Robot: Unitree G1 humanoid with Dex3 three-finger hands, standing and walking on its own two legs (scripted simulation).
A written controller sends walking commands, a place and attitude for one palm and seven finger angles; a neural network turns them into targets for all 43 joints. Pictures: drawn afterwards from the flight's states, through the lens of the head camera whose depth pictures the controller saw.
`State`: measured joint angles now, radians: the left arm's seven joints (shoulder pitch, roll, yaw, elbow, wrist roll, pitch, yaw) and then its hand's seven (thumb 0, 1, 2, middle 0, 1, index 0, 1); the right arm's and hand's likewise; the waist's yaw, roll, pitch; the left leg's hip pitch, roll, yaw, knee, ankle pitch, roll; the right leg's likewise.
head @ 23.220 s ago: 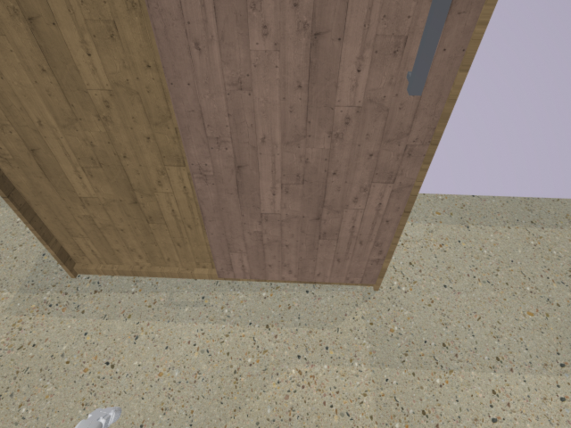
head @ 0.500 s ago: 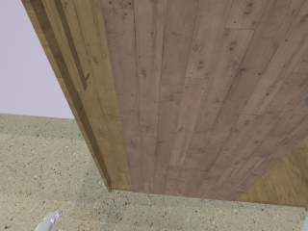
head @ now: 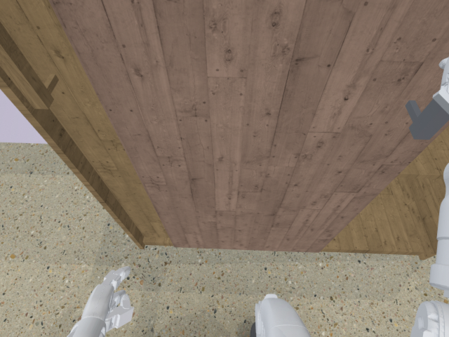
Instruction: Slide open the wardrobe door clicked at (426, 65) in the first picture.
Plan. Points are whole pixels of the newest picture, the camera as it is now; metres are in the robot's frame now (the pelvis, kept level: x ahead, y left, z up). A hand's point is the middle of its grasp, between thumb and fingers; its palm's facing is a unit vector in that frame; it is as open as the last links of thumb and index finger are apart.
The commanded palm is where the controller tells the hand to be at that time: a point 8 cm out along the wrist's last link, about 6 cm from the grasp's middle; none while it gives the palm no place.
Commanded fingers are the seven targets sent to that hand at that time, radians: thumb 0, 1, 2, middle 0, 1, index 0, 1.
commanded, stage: stop walking and hold the door there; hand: right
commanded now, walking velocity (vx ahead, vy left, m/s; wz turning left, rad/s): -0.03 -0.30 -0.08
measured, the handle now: out of the picture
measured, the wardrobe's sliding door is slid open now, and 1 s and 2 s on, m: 0.45 0.45 0.45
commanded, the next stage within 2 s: loosen the grip on the handle in 0.88 s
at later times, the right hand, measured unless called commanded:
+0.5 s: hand out of the picture +0.39 -0.27 +0.24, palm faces +0.28 +0.95 -0.11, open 6.0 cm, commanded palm +0.36 -0.30 +0.22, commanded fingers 0.00 -0.90 -0.90 0.45 1.40 0.45 1.40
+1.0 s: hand out of the picture +0.39 -0.27 +0.24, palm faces +0.23 +0.97 -0.12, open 6.0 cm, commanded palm +0.35 -0.31 +0.23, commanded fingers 0.00 -0.66 -0.78 0.45 1.40 0.45 1.40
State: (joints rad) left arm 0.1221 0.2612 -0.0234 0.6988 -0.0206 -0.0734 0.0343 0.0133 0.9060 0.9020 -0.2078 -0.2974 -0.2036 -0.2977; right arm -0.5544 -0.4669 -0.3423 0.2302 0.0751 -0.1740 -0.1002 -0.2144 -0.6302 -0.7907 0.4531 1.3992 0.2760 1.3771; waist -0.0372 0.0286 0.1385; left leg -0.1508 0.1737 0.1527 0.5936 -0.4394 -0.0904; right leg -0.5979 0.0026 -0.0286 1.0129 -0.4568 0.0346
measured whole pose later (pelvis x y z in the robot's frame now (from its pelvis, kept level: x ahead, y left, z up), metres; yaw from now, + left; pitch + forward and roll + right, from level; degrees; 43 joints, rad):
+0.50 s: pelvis +0.00 -0.07 +0.00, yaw -2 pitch -2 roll +0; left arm 0.12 0.15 -0.09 0.66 -0.01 -0.12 0.06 0.01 0.90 0.90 -0.21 -0.30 -0.21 -0.30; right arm -0.53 -0.32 -0.20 0.07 0.09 -0.07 -0.10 -0.17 -0.69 -0.83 0.45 1.40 0.26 1.38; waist -0.03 -0.01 0.16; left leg -0.24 -0.02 0.10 0.59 -0.33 0.06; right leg -0.38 -0.06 -0.06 0.61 -0.25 0.01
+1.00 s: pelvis +0.01 -0.09 +0.01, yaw +0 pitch -1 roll +1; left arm 0.18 0.20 -0.05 0.65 -0.03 -0.05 0.09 0.02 0.91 0.90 -0.20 -0.30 -0.20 -0.30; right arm -0.43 -0.31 -0.17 0.11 0.07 -0.10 -0.10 -0.15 -0.71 -0.78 0.45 1.40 0.25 1.38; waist 0.00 -0.01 0.05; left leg -0.19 -0.02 0.06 0.48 -0.28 0.02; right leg -0.30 -0.06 -0.10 0.51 -0.19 -0.01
